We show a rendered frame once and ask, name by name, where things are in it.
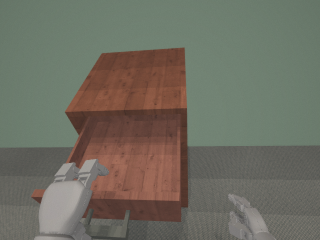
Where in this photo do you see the handle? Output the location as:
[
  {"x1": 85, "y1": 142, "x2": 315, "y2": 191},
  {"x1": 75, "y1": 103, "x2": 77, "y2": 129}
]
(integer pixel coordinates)
[{"x1": 83, "y1": 208, "x2": 131, "y2": 240}]

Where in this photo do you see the robot right hand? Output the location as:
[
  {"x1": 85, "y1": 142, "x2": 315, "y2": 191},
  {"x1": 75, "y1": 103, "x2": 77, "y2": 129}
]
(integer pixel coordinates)
[{"x1": 228, "y1": 193, "x2": 269, "y2": 240}]

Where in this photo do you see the robot left hand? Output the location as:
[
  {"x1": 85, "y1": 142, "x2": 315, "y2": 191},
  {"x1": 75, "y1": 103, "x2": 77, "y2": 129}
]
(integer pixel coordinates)
[{"x1": 38, "y1": 159, "x2": 109, "y2": 240}]

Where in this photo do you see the drawer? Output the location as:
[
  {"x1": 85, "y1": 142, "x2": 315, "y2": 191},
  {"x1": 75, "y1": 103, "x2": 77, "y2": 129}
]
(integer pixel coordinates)
[{"x1": 31, "y1": 114, "x2": 182, "y2": 222}]

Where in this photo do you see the cabinet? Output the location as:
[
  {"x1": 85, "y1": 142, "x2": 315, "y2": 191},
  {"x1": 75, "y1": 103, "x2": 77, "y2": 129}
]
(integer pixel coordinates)
[{"x1": 65, "y1": 47, "x2": 188, "y2": 208}]

